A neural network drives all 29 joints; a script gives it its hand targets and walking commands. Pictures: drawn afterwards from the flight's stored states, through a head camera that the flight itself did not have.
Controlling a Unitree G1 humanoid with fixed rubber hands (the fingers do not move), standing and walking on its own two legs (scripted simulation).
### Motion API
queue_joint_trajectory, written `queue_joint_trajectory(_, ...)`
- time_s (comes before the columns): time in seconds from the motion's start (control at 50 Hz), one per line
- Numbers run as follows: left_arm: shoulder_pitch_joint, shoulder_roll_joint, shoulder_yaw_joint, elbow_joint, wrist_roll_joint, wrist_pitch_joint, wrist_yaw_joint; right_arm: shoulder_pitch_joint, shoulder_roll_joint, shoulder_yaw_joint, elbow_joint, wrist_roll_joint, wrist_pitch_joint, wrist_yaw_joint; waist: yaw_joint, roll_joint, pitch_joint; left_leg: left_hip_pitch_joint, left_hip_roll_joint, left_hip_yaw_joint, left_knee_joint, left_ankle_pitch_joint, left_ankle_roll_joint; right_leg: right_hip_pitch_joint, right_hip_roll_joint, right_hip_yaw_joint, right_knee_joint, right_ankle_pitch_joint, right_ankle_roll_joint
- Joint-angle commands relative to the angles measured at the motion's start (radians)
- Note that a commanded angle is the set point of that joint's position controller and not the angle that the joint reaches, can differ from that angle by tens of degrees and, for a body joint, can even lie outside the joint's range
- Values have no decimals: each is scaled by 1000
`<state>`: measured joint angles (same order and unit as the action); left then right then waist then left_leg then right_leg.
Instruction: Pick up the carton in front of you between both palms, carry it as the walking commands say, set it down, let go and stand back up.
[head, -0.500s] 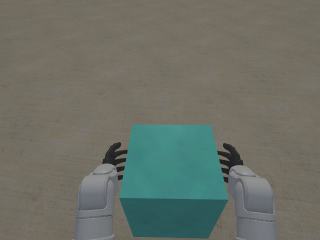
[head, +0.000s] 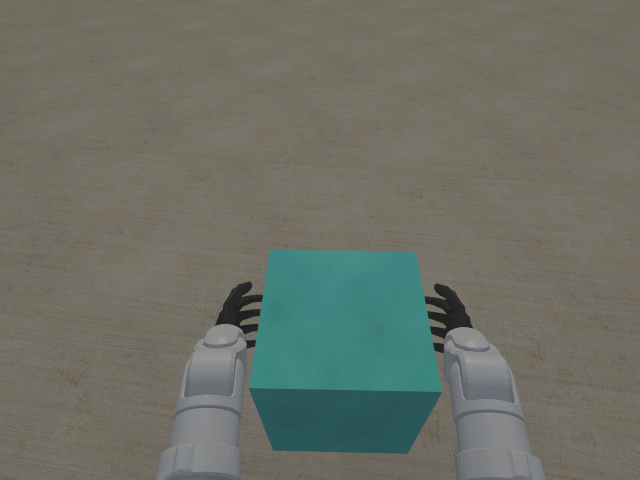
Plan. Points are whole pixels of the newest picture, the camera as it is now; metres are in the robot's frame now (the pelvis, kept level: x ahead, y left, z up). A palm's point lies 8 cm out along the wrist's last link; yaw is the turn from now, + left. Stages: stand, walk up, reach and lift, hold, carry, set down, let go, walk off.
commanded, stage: carry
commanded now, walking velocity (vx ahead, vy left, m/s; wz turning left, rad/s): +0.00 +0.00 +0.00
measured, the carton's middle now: (341, 355) +0.31 +0.00 -0.05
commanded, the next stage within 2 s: hold in 0.28 s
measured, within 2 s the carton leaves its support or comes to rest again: neither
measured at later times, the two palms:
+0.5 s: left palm (215, 351) +0.26 +0.16 +0.05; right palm (452, 344) +0.28 -0.14 +0.05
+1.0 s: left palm (215, 351) +0.26 +0.15 +0.06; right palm (456, 337) +0.28 -0.14 +0.06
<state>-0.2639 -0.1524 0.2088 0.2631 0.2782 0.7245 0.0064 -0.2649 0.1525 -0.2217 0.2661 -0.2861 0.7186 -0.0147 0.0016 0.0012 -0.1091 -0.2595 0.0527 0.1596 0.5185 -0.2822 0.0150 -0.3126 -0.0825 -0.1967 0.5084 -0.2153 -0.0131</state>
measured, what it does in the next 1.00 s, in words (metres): stands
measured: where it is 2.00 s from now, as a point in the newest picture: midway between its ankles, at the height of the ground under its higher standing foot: outside the picture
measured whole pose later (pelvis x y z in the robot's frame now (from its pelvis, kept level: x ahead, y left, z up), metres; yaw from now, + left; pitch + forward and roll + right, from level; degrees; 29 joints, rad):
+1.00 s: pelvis -0.02 -0.02 +0.01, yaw +5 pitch -9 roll +0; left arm -0.33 -0.17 0.29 0.34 0.32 0.71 -0.02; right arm -0.33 0.17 -0.28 0.32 -0.33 0.72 0.01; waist 0.00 0.01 0.02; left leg -0.06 -0.02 -0.06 0.42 -0.20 0.00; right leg -0.09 0.02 0.01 0.41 -0.18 -0.02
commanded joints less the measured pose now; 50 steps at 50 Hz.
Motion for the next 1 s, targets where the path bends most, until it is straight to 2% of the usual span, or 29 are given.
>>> queue_joint_trajectory(0.0, -493, -908, -496, -33, -233, -94, -219, -499, 900, 506, -31, 244, -89, 235, -1, -1, -228, 24, 110, -112, -99, 114, 14, 125, -95, 114, -71, 110, -3)
queue_joint_trajectory(0.12, -447, -923, -570, -103, -276, -60, -217, -456, 918, 582, -100, 288, -53, 233, -1, 0, -255, 36, 113, -111, -83, 162, 11, 136, -99, 113, -56, 161, 0)
queue_joint_trajectory(0.26, -427, -893, -566, -122, -277, -28, -211, -429, 885, 572, -117, 284, -20, 227, 1, -2, -231, 21, 113, -108, -82, 162, 10, 115, -100, 115, -56, 165, -1)
queue_joint_trajectory(0.28, -345, -925, -541, -125, -272, -25, -223, -335, 916, 562, -133, 279, -14, 236, 9, 41, -103, 95, -124, -254, -153, 387, 21, 324, 173, 247, -100, 348, -18)
queue_joint_trajectory(0.3, -374, -911, -532, -169, -259, -40, -223, -371, 893, 556, -183, 269, -26, 236, -3, 30, -174, 135, -108, -273, -148, 439, 17, 366, 154, 282, -99, 399, -24)
queue_joint_trajectory(0.32, -373, -910, -538, -148, -255, -42, -217, -372, 893, 562, -167, 269, -27, 233, 5, 25, -174, 162, -110, -278, -151, 472, 10, 360, 160, 285, -103, 431, -16)
queue_joint_trajectory(0.34, -361, -908, -528, -141, -252, -47, -208, -396, 881, 570, -180, 275, -32, 236, 12, 52, -185, 207, -115, -266, -174, 378, 8, 351, 156, 281, -107, 371, -13)
queue_joint_trajectory(0.36, -371, -894, -521, -128, -245, -48, -207, -411, 884, 573, -175, 279, -34, 240, 8, 8, -152, 242, -120, -262, -173, 368, 11, 296, 167, 276, -120, 324, -1)
queue_joint_trajectory(0.38, -384, -894, -517, -119, -245, -51, -207, -427, 889, 584, -167, 282, -37, 239, 13, -1, -158, 248, -126, -262, -171, 369, 12, 304, 169, 275, -128, 313, 2)
queue_joint_trajectory(0.54, -470, -925, -508, -56, -249, -50, -244, -440, 912, 511, -63, 239, -40, 247, -14, 4, -79, 171, -115, -256, -198, 153, 8, 308, 163, 273, -156, 116, -11)
queue_joint_trajectory(0.68, -527, -955, -464, 15, -231, -51, -271, -521, 949, 489, 0, 236, -38, 278, -1, 0, -50, 133, -117, -248, -210, 36, 18, 306, 149, 273, -174, 3, -6)
queue_joint_trajectory(0.84, -574, -972, -437, 65, -223, -55, -288, -574, 968, 474, 43, 236, -37, 295, 3, -13, -51, 112, -122, -242, -204, -6, 24, 308, 137, 278, -183, -54, 1)
queue_joint_trajectory(0.98, -582, -971, -430, 73, -222, -54, -287, -578, 967, 462, 59, 232, -35, 294, 3, -11, -56, 113, -122, -242, -202, 24, 21, 319, 134, 279, -181, -17, 3)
